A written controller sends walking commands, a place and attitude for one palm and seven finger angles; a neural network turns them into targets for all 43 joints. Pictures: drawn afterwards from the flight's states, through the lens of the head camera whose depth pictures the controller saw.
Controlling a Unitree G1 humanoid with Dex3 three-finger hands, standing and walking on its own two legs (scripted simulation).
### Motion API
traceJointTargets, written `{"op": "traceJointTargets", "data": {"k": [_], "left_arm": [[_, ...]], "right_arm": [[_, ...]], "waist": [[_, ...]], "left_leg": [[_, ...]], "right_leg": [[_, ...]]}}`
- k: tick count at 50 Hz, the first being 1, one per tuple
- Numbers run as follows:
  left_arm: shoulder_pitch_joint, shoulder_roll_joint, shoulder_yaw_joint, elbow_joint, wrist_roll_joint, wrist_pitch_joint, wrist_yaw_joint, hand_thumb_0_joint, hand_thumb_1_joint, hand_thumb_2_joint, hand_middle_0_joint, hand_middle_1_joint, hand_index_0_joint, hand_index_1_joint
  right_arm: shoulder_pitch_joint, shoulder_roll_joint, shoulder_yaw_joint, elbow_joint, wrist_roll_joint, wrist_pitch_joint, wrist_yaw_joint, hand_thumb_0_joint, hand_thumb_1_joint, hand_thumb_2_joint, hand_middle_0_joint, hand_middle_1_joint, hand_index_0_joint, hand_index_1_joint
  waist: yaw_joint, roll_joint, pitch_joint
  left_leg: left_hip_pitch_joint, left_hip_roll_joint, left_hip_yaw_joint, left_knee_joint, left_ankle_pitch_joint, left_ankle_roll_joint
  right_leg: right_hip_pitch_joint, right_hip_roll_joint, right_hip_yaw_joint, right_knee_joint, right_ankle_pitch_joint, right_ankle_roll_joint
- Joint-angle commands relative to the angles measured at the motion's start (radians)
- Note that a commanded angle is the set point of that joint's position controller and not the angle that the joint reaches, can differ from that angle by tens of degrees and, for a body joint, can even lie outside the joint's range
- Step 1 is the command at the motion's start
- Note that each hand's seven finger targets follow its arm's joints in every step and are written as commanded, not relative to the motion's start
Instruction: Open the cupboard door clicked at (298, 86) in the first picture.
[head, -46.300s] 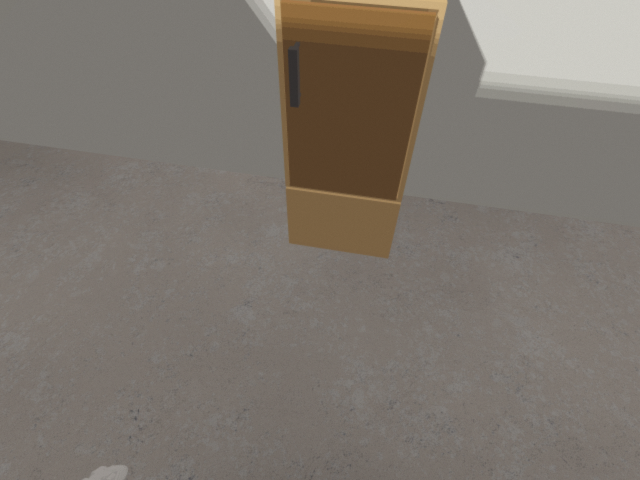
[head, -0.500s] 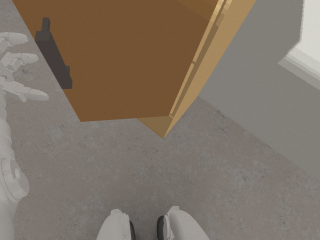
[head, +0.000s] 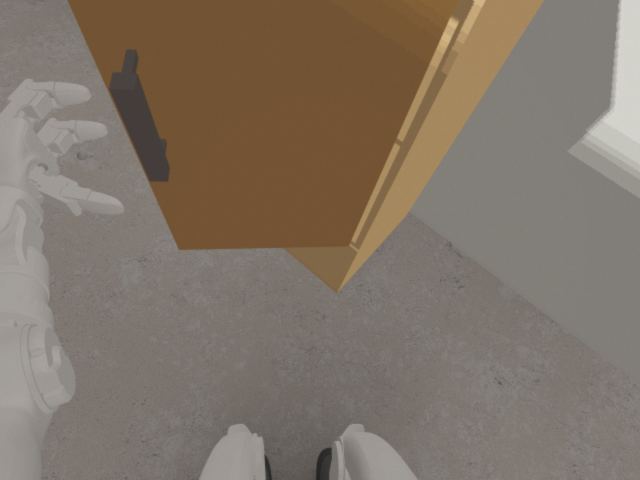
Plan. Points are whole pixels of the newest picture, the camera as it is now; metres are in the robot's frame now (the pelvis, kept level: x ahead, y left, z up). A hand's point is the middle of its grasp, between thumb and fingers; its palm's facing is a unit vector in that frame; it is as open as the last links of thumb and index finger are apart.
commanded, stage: move the hooked fingers beside the handle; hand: left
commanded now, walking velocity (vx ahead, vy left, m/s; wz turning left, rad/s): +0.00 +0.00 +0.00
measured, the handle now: (146, 121) +0.54 +0.20 +0.06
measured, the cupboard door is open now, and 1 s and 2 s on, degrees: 45 45 43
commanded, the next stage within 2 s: slide the fingers in behind the handle in 0.04 s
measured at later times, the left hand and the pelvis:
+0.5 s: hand (102, 150) +0.49 +0.24 +0.06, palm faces +0.03 -1.00 +0.00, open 14.0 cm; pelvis +0.00 +0.00 +0.00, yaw -1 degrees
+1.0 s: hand (111, 153) +0.49 +0.23 +0.06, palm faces +0.08 -1.00 +0.01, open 14.5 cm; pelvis +0.00 +0.00 +0.00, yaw +1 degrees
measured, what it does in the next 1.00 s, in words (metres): stands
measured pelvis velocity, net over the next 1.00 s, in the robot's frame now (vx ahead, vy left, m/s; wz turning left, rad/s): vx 0.00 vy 0.00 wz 0.02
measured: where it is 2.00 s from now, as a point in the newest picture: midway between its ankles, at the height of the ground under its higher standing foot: outside the picture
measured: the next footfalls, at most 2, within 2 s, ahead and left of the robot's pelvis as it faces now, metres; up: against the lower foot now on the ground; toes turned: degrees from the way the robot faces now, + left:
none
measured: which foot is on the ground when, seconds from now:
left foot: down 0.00-1.00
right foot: down 0.00-1.00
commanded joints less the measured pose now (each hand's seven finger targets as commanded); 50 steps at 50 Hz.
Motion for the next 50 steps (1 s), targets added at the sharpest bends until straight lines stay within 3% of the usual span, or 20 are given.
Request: {"op": "traceJointTargets", "data": {"k": [1, 2, 7, 9, 12, 14, 15, 20, 21, 24, 28, 31, 34, 36, 37, 40, 41, 42, 44, 50], "left_arm": [[-0.408, 0.317, 0.049, -0.199, -0.018, -0.058, -0.003, 0.0, -0.5, 0.3, -0.3, -1.2, -0.3, -1.2], [-0.41, 0.313, 0.047, -0.189, -0.02, -0.056, -0.004, 0.0, -0.5, 0.3, -0.3, -1.2, -0.3, -1.2], [-0.456, 0.333, 0.042, -0.169, -0.019, -0.058, -0.018, 0.0, -0.5, 0.3, -0.3, -1.2, -0.3, -1.2], [-0.466, 0.277, 0.005, -0.177, -0.024, -0.06, -0.023, 0.0, -0.5, 0.3, -0.3, -1.2, -0.3, -1.2], [-0.47, 0.267, 0.007, -0.2, -0.033, -0.061, -0.022, 0.0, -0.5, 0.3, -0.3, -1.2, -0.3, -1.2], [-0.434, 0.266, 0.02, -0.172, -0.036, -0.045, -0.012, 0.0, -0.5, 0.3, -0.3, -1.2, -0.3, -1.2], [-0.437, 0.262, 0.014, -0.173, -0.033, -0.043, -0.009, 0.0, -0.5, 0.3, -0.3, -1.2, -0.3, -1.2], [-0.418, 0.308, 0.06, -0.247, -0.019, -0.057, 0.033, 0.0, -0.5, 0.3, -0.3, -1.2, -0.3, -1.2], [-0.411, 0.291, 0.046, -0.257, -0.012, -0.062, 0.036, 0.0, -0.5, 0.3, -0.3, -1.2, -0.3, -1.2], [-0.417, 0.241, 0.018, -0.238, -0.014, -0.062, 0.053, 0.0, -0.5, 0.3, -0.3, -1.2, -0.3, -1.2], [-0.454, 0.177, -0.034, -0.216, -0.005, -0.062, 0.067, 0.0, -0.5, 0.3, -0.3, -1.2, -0.3, -1.2], [-0.462, 0.15, -0.049, -0.222, -0.003, -0.068, 0.07, 0.0, -0.5, 0.3, -0.3, -1.2, -0.3, -1.2], [-0.48, 0.11, -0.072, -0.216, -0.007, -0.068, 0.076, 0.0, -0.5, 0.3, -0.3, -1.2, -0.3, -1.2], [-0.485, 0.113, -0.072, -0.246, -0.005, -0.078, 0.077, 0.0, -0.5, 0.3, -0.3, -1.2, -0.3, -1.2], [-0.473, 0.074, -0.101, -0.251, -0.004, -0.079, 0.077, 0.0, -0.5, 0.3, -0.3, -1.2, -0.3, -1.2], [-0.503, 0.021, -0.138, -0.255, -0.008, -0.081, 0.087, 0.0, -0.5, 0.3, -0.3, -1.2, -0.3, -1.2], [-0.504, 0.049, -0.121, -0.251, -0.001, -0.082, 0.093, 0.0, -0.5, 0.3, -0.3, -1.2, -0.3, -1.2], [-0.501, 0.012, -0.148, -0.236, 0.0, -0.079, 0.096, 0.0, -0.5, 0.3, -0.3, -1.2, -0.3, -1.2], [-0.483, 0.037, -0.124, -0.223, 0.003, -0.078, 0.106, 0.0, -0.5, 0.3, -0.3, -1.2, -0.3, -1.2], [-0.534, -0.055, -0.203, -0.256, 0.001, -0.089, 0.114, 0.0, -0.5, 0.3, -0.3, -1.2, -0.3, -1.2]], "right_arm": [[0.187, -0.206, -0.072, -0.039, -0.005, -0.01, -0.016, 0.0, -0.9, -0.9, 0.2, 0.3, 0.2, 0.3], [0.183, -0.204, -0.07, -0.04, -0.004, -0.012, -0.017, 0.0, -0.9, -0.9, 0.2, 0.3, 0.2, 0.3], [0.187, -0.211, -0.065, -0.033, -0.003, -0.019, -0.023, 0.0, -0.9, -0.9, 0.2, 0.3, 0.2, 0.3], [0.19, -0.205, -0.065, -0.027, -0.004, -0.02, -0.02, 0.0, -0.9, -0.9, 0.2, 0.3, 0.2, 0.3], [0.204, -0.208, -0.07, -0.018, -0.007, -0.018, -0.017, 0.0, -0.9, -0.9, 0.2, 0.3, 0.2, 0.3], [0.208, -0.208, -0.073, -0.016, -0.007, -0.016, -0.016, 0.0, -0.9, -0.9, 0.2, 0.3, 0.2, 0.3], [0.214, -0.207, -0.07, -0.016, -0.007, -0.015, -0.016, 0.0, -0.9, -0.9, 0.2, 0.3, 0.2, 0.3], [0.217, -0.203, -0.075, -0.035, -0.013, -0.013, -0.008, 0.0, -0.9, -0.9, 0.2, 0.3, 0.2, 0.3], [0.218, -0.2, -0.075, -0.034, -0.013, -0.008, -0.005, 0.0, -0.9, -0.9, 0.2, 0.3, 0.2, 0.3], [0.211, -0.196, -0.077, -0.031, -0.011, -0.003, 0.002, 0.0, -0.9, -0.9, 0.2, 0.3, 0.2, 0.3], [0.213, -0.192, -0.077, -0.019, -0.011, -0.002, 0.003, 0.0, -0.9, -0.9, 0.2, 0.3, 0.2, 0.3], [0.22, -0.193, -0.081, -0.012, -0.015, -0.001, 0.003, 0.0, -0.9, -0.9, 0.2, 0.3, 0.2, 0.3], [0.218, -0.189, -0.084, 0.0, -0.017, -0.003, 0.007, 0.0, -0.9, -0.9, 0.2, 0.3, 0.2, 0.3], [0.222, -0.19, -0.086, 0.003, -0.018, -0.003, 0.007, 0.0, -0.9, -0.9, 0.2, 0.3, 0.2, 0.3], [0.219, -0.183, -0.088, 0.0, -0.018, -0.001, 0.012, 0.0, -0.9, -0.9, 0.2, 0.3, 0.2, 0.3], [0.215, -0.177, -0.088, 0.008, -0.02, -0.005, 0.015, 0.0, -0.9, -0.9, 0.2, 0.3, 0.2, 0.3], [0.212, -0.182, -0.09, 0.014, -0.02, -0.003, 0.016, 0.0, -0.9, -0.9, 0.2, 0.3, 0.2, 0.3], [0.208, -0.178, -0.089, 0.013, -0.019, -0.003, 0.018, 0.0, -0.9, -0.9, 0.2, 0.3, 0.2, 0.3], [0.206, -0.18, -0.088, 0.013, -0.019, -0.005, 0.018, 0.0, -0.9, -0.9, 0.2, 0.3, 0.2, 0.3], [0.199, -0.17, -0.087, 0.018, -0.021, -0.011, 0.023, 0.0, -0.9, -0.9, 0.2, 0.3, 0.2, 0.3]], "waist": [[-0.012, 0.18, -0.442], [-0.017, 0.154, -0.436], [-0.032, 0.174, -0.42], [-0.035, 0.199, -0.432], [-0.032, 0.216, -0.485], [-0.027, 0.169, -0.459], [-0.031, 0.181, -0.454], [0.0, 0.2, -0.498], [-0.002, 0.207, -0.515], [-0.014, 0.192, -0.445], [-0.034, 0.194, -0.421], [-0.039, 0.192, -0.455], [-0.045, 0.179, -0.442], [-0.039, 0.21, -0.479], [-0.037, 0.224, -0.492], [-0.054, 0.213, -0.466], [-0.045, 0.21, -0.467], [-0.055, 0.2, -0.457], [-0.048, 0.174, -0.452], [-0.065, 0.225, -0.445]], "left_leg": [[0.455, 0.006, -0.141, -0.117, 0.459, -0.059], [0.429, 0.004, -0.138, -0.113, 0.427, -0.054], [0.404, 0.005, -0.143, -0.111, 0.369, -0.052], [0.441, 0.007, -0.152, -0.113, 0.384, -0.056], [0.493, 0.012, -0.165, -0.108, 0.439, -0.063], [0.454, 0.01, -0.157, -0.108, 0.43, -0.057], [0.456, 0.009, -0.156, -0.106, 0.447, -0.056], [0.47, 0.006, -0.152, -0.111, 0.488, -0.061], [0.5, 0.011, -0.154, -0.113, 0.516, -0.066], [0.485, 0.014, -0.157, -0.123, 0.471, -0.068], [0.5, 0.016, -0.166, -0.128, 0.439, -0.067], [0.545, 0.022, -0.181, -0.122, 0.498, -0.076], [0.538, 0.022, -0.186, -0.118, 0.483, -0.076], [0.592, 0.027, -0.196, -0.111, 0.571, -0.088], [0.609, 0.028, -0.2, -0.11, 0.589, -0.094], [0.604, 0.026, -0.201, -0.103, 0.574, -0.089], [0.604, 0.028, -0.205, -0.109, 0.566, -0.094], [0.592, 0.025, -0.203, -0.109, 0.54, -0.09], [0.554, 0.018, -0.192, -0.111, 0.499, -0.08], [0.598, 0.02, -0.209, -0.109, 0.541, -0.092]], "right_leg": [[0.079, 0.024, 0.074, -0.08, 0.256, -0.008], [0.086, 0.023, 0.078, -0.083, 0.247, -0.005], [0.053, 0.023, 0.08, -0.08, 0.202, -0.006], [0.027, 0.023, 0.073, -0.079, 0.196, -0.007], [0.011, 0.025, 0.067, -0.072, 0.211, -0.009], [0.034, 0.025, 0.069, -0.079, 0.221, -0.006], [0.026, 0.026, 0.066, -0.072, 0.23, -0.008], [0.072, 0.028, 0.067, -0.066, 0.259, -0.011], [0.066, 0.029, 0.066, -0.068, 0.266, -0.009], [0.036, 0.031, 0.06, -0.077, 0.232, -0.008], [-0.005, 0.03, 0.057, -0.082, 0.204, -0.008], [-0.024, 0.03, 0.052, -0.075, 0.217, -0.008], [-0.033, 0.029, 0.051, -0.074, 0.211, -0.009], [-0.046, 0.028, 0.05, -0.068, 0.231, -0.01], [-0.053, 0.029, 0.047, -0.065, 0.23, -0.01], [-0.07, 0.03, 0.044, -0.066, 0.226, -0.011], [-0.067, 0.029, 0.045, -0.068, 0.219, -0.011], [-0.072, 0.029, 0.045, -0.07, 0.214, -0.009], [-0.041, 0.028, 0.049, -0.072, 0.216, -0.011], [-0.078, 0.026, 0.04, -0.064, 0.214, -0.015]]}}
